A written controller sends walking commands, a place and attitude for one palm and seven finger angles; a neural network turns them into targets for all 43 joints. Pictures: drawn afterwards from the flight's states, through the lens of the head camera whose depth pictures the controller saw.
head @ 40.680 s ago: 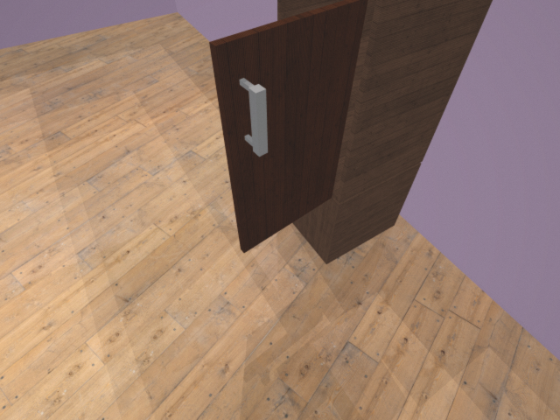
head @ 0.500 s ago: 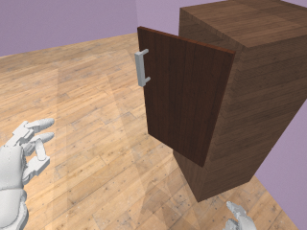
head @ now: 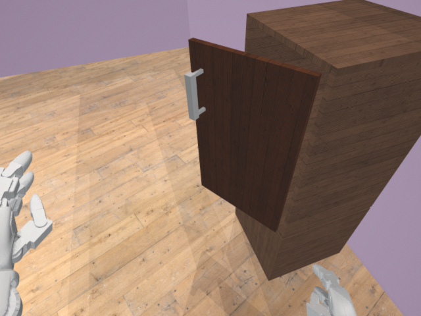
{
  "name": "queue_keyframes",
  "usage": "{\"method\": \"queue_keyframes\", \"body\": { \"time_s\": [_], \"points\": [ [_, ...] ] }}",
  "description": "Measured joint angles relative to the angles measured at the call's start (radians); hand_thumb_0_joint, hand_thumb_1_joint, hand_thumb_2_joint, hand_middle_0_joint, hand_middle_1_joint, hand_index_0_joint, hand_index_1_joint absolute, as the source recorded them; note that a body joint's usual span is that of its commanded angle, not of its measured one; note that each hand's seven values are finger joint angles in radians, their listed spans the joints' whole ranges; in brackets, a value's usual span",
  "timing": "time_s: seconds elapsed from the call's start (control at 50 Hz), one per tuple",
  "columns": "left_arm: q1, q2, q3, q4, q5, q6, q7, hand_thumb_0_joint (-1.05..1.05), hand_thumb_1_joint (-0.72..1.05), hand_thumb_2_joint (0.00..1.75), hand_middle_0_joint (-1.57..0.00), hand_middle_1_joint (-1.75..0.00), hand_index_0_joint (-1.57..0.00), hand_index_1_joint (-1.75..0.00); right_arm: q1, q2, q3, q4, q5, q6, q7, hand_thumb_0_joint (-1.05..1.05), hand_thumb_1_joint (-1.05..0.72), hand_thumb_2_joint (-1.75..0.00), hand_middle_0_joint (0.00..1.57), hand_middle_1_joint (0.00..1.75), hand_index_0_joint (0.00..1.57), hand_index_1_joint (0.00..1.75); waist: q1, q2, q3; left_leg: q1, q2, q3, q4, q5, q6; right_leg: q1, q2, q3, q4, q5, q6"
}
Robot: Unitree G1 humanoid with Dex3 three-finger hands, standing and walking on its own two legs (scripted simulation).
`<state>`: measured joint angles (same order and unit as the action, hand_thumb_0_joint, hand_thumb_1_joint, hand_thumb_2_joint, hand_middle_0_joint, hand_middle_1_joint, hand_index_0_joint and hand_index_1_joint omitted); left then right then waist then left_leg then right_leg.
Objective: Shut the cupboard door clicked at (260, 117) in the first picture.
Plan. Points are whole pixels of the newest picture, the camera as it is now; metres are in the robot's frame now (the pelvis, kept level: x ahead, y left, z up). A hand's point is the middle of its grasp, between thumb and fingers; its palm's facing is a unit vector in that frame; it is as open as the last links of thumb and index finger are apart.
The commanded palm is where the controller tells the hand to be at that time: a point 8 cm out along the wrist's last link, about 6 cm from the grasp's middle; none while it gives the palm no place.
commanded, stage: step back with the hand held close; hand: left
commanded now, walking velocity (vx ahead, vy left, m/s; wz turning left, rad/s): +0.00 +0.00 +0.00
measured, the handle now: (196, 94) +0.66 +0.12 +0.11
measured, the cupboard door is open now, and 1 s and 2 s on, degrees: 31 31 31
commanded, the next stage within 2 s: stop stepping back and stand still in 1.40 s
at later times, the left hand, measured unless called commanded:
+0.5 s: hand (24, 240) +0.16 +0.29 +0.16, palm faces +0.38 -0.76 -0.52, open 7.4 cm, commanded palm +0.10 +0.32 +0.17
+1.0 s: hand out of the picture +0.07 +0.28 +0.16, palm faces +0.53 -0.71 -0.46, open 7.4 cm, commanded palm +0.00 +0.31 +0.17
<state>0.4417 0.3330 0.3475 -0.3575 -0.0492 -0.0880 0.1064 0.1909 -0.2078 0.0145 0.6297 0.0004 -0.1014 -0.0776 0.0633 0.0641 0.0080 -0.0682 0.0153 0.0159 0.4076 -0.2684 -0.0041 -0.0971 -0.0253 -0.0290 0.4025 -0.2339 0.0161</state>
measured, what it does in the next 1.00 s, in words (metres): shifts its weight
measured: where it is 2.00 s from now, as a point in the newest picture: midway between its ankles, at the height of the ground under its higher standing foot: outside the picture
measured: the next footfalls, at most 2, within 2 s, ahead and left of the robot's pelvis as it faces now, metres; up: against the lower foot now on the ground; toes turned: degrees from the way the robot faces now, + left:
right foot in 1.34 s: -0.21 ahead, -0.12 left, +0.00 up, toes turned +2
left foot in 1.52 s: -0.13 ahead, +0.11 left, +0.00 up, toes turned +2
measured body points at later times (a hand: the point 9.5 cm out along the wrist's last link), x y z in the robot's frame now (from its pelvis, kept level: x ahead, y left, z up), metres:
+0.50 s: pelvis -0.04 +0.02 -0.01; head -0.03 +0.02 +0.44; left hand +0.14 +0.33 +0.18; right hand +0.13 -0.23 -0.09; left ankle -0.03 +0.12 -0.74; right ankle -0.01 -0.13 -0.74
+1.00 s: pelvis -0.12 +0.01 -0.03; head -0.11 +0.02 +0.42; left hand +0.03 +0.32 +0.19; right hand +0.05 -0.23 -0.11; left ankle -0.03 +0.12 -0.74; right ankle -0.01 -0.12 -0.74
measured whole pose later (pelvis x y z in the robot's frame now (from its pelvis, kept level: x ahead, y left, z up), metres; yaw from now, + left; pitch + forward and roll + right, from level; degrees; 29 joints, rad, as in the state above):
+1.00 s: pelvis -0.12 +0.01 -0.03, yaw +4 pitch -1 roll +0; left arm 0.49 0.41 0.47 -0.49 -0.01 -0.28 0.16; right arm 0.25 -0.22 -0.01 0.60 0.00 -0.09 -0.07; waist 0.00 -0.01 0.02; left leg -0.48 0.01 0.02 0.74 -0.37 0.02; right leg -0.45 -0.01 0.03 0.64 -0.18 0.03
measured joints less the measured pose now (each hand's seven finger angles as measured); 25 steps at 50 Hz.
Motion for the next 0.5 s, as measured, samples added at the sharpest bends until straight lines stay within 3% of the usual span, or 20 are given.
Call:
{"method": "queue_keyframes", "body": {
  "time_s": [0.1, 0.22, 0.38, 0.5],
  "points": [
    [0.003, 0.002, 0.013, 0.004, -0.002, -0.005, -0.003, 0.01, 0.89, 0.90, -0.21, -0.31, -0.21, -0.30, 0.011, -0.004, 0.000, 0.000, 0.003, 0.011, 0.002, 0.02, -0.90, -0.90, 0.20, 0.30, 0.20, 0.30, -0.003, 0.007, -0.002, -0.013, 0.004, -0.002, 0.006, 0.001, 0.000, -0.008, 0.004, -0.002, -0.004, 0.004, -0.001],
    [0.041, 0.020, 0.039, -0.010, 0.000, -0.056, 0.006, 0.01, 0.89, 0.90, -0.21, -0.30, -0.21, -0.30, -0.002, -0.031, -0.020, -0.018, 0.007, 0.063, 0.007, 0.02, -0.90, -0.90, 0.20, 0.30, 0.20, 0.30, -0.036, 0.016, -0.017, -0.123, 0.007, -0.008, 0.071, -0.014, 0.007, -0.092, 0.007, -0.007, 0.009, 0.018, 0.005],
    [0.099, 0.079, 0.053, -0.072, -0.005, -0.056, 0.016, 0.01, 0.89, 0.90, -0.21, -0.30, -0.21, -0.30, -0.012, -0.040, -0.045, -0.058, 0.016, 0.118, -0.015, 0.02, -0.90, -0.90, 0.20, 0.30, 0.20, 0.30, -0.057, -0.021, 0.005, -0.174, -0.021, 0.022, 0.084, 0.006, 0.027, -0.170, -0.022, 0.025, 0.061, 0.026, 0.027],
    [0.100, 0.109, 0.081, -0.101, -0.001, -0.068, 0.026, 0.01, 0.89, 0.90, -0.21, -0.30, -0.21, -0.30, -0.009, -0.023, -0.034, -0.087, 0.018, 0.122, -0.015, 0.02, -0.90, -0.90, 0.20, 0.30, 0.20, 0.30, -0.065, -0.049, 0.002, -0.217, -0.027, 0.031, 0.120, 0.016, 0.037, -0.215, -0.028, 0.035, 0.098, 0.039, 0.033]
  ]
}}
